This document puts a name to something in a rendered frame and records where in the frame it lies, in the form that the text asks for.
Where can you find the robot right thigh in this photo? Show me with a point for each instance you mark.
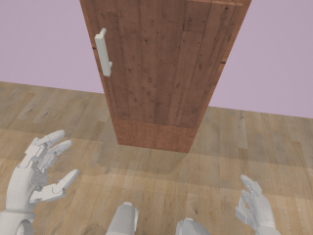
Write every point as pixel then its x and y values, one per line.
pixel 189 227

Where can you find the robot right hand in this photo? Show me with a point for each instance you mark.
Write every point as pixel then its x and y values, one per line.
pixel 259 211

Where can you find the robot thigh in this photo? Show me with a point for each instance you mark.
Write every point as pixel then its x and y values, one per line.
pixel 124 221
pixel 189 227

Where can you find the cupboard door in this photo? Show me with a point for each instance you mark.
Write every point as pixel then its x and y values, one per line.
pixel 165 55

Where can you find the robot left forearm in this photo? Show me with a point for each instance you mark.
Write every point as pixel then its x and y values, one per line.
pixel 15 222

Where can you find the robot left thigh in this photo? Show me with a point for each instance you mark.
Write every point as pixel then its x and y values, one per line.
pixel 124 221

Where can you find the handle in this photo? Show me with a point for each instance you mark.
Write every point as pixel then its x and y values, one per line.
pixel 103 53

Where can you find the robot left hand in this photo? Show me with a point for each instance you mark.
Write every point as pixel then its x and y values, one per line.
pixel 21 193

